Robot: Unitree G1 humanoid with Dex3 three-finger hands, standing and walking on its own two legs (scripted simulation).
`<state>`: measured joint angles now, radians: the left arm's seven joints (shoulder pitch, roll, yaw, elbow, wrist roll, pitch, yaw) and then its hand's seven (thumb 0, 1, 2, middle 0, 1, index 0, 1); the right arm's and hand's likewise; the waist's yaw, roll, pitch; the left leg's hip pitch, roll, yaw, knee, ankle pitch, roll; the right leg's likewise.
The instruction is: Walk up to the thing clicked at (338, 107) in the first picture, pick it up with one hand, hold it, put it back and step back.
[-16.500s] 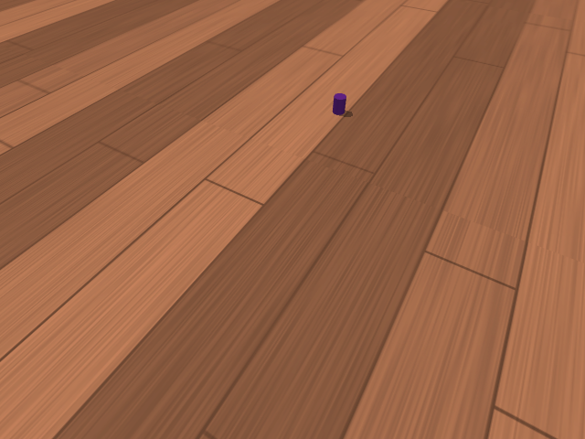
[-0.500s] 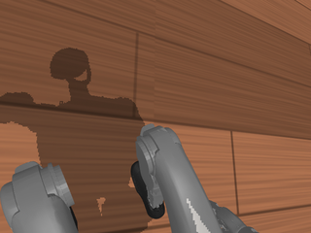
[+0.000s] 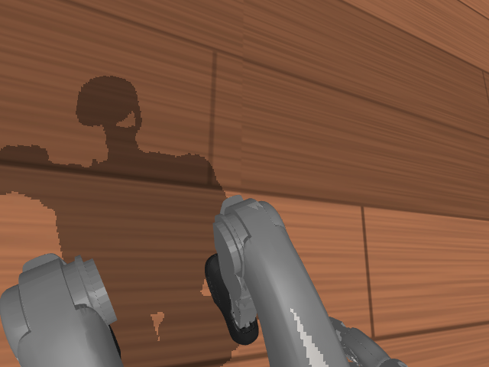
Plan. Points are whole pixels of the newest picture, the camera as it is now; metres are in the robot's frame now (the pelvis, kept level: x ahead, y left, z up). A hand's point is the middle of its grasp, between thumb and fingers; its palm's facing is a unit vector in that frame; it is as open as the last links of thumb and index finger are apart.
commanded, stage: close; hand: left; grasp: from above
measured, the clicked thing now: out of the picture +0.46 +0.33 -0.25
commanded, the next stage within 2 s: settle in 0.40 s
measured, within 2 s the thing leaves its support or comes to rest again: leaves its support in 0.82 s
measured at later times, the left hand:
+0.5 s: hand out of the picture +0.45 +0.34 -0.21, palm faces -0.44 -0.15 -0.89, open 10.8 cm
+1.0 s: hand out of the picture +0.46 +0.35 -0.16, palm faces -0.35 -0.11 -0.93, open 10.7 cm
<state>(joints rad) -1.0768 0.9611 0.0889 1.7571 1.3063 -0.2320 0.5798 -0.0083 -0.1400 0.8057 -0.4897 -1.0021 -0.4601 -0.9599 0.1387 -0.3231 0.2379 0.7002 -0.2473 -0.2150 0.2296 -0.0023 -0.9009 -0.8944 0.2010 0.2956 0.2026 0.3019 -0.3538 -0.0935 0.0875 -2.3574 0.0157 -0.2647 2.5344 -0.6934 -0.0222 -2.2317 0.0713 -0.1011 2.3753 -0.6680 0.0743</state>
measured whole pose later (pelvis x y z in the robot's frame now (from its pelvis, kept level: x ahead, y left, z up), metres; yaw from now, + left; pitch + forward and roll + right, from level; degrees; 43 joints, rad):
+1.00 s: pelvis +0.01 +0.00 +0.01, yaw +2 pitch +33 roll -12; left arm -0.93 0.82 0.12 1.38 1.23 -0.14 0.43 0.00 -0.13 0.76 -0.71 -0.94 -0.50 -0.90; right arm 0.17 -0.30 0.14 0.71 -0.18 -0.12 0.22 0.00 -0.92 -0.90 0.20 0.30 0.20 0.30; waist -0.28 -0.02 -0.02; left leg -2.37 0.00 -0.23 2.47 -0.70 -0.03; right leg -2.25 0.04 -0.08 2.35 -0.70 0.05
